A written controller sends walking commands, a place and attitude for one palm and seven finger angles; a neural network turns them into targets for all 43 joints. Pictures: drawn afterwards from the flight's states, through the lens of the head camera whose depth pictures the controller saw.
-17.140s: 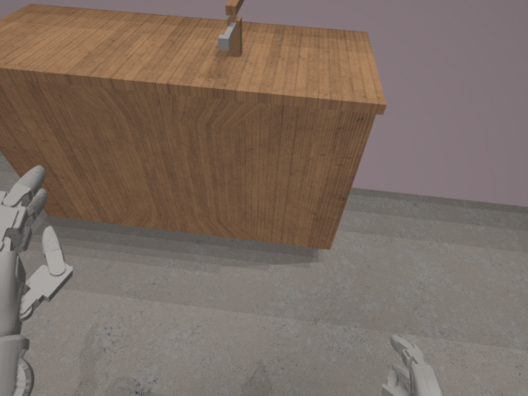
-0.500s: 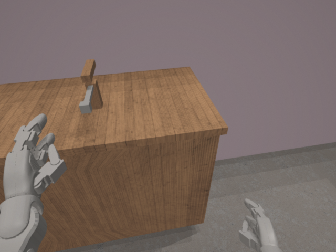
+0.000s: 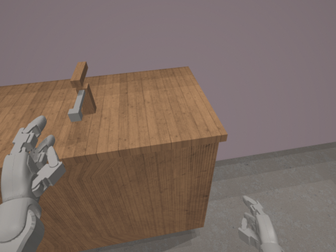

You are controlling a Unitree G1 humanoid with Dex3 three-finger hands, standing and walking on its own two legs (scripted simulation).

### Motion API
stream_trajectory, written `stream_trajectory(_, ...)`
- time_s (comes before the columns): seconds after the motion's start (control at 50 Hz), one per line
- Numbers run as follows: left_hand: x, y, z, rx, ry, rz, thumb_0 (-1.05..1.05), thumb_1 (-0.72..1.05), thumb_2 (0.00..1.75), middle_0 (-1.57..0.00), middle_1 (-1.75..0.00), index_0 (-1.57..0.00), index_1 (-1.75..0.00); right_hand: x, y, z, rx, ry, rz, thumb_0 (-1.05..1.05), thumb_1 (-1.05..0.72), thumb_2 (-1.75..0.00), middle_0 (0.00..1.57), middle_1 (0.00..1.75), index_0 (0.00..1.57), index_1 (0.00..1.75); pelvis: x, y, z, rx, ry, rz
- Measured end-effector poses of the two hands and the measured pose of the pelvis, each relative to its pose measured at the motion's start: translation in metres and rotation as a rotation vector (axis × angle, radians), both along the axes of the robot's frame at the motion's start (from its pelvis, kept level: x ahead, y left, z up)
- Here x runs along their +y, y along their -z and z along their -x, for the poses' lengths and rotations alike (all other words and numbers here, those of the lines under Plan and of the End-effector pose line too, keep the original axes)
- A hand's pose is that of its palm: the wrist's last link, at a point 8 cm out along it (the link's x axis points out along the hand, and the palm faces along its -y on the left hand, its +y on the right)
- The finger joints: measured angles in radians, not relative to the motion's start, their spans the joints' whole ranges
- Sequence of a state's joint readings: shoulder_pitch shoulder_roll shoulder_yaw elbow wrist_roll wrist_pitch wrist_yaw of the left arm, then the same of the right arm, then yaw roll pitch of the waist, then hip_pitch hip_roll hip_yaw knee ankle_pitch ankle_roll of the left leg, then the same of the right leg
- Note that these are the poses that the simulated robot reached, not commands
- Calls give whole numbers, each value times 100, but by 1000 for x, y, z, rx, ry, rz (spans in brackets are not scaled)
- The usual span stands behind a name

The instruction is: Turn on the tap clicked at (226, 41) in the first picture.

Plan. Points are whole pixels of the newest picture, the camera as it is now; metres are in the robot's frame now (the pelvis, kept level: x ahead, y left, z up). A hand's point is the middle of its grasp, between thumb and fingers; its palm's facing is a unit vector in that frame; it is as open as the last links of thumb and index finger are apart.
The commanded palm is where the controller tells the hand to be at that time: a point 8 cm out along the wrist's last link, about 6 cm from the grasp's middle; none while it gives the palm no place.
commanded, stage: reach beside the lever's end, fingers flat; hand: left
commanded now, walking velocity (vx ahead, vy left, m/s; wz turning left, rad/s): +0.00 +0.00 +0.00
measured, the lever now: (75, 114) +0.39 +0.34 +0.14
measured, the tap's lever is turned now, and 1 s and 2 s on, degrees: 0 0 0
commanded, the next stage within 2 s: none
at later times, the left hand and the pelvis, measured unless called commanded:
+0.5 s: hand (58, 158) +0.21 +0.26 +0.18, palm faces +0.55 -0.83 -0.09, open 7.4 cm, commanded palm +0.17 +0.30 +0.18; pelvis -0.01 -0.02 +0.00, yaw +0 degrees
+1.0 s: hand (57, 141) +0.27 +0.31 +0.16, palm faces +0.56 -0.83 -0.07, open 7.5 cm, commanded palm +0.23 +0.34 +0.16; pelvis +0.00 +0.00 +0.00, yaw -1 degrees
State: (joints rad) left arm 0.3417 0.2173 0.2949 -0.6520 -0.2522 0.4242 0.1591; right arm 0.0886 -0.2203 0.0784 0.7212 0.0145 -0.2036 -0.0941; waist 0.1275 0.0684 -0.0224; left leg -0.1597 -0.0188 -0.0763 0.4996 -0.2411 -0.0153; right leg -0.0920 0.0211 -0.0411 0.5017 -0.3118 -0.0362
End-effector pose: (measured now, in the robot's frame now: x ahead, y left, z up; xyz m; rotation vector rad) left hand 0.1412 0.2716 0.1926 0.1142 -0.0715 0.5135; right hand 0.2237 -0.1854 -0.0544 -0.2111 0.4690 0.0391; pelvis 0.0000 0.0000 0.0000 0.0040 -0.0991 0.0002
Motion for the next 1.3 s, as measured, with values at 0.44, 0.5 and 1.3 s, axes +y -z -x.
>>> stream_trajectory(0.44,17,8,-14,14,-76,13,2,90,90,-20,-30,-21,-30,-34,14,24,45,85,8,1,-90,-90,21,30,20,30,-18,1,7,1,2,0)
stream_trajectory(0.5,21,8,-21,15,-67,13,2,90,90,-20,-30,-21,-30,-39,17,31,55,107,13,1,-90,-90,21,30,20,30,-18,0,9,4,3,2)
stream_trajectory(1.3,85,37,-110,67,-70,75,2,90,90,-18,-22,-18,-22,-24,26,47,154,175,67,1,-90,-90,21,30,20,30,15,1,-2,86,16,6)
